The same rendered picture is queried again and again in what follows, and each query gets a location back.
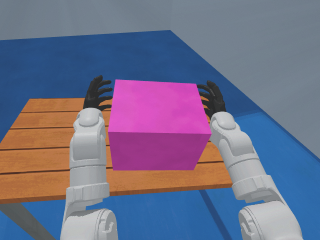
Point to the robot left upper arm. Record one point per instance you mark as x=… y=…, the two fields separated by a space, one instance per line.
x=93 y=224

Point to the robot right upper arm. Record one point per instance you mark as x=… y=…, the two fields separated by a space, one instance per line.
x=269 y=220

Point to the table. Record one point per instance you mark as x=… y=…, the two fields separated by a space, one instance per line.
x=35 y=163

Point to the left robot hand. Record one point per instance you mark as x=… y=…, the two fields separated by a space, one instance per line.
x=92 y=99

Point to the robot left forearm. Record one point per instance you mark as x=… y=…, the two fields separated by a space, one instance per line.
x=87 y=162

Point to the right robot hand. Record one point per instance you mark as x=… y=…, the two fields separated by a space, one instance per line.
x=216 y=103

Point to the carton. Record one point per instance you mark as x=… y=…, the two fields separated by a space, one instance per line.
x=156 y=126

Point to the robot right forearm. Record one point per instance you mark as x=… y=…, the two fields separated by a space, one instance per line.
x=249 y=179

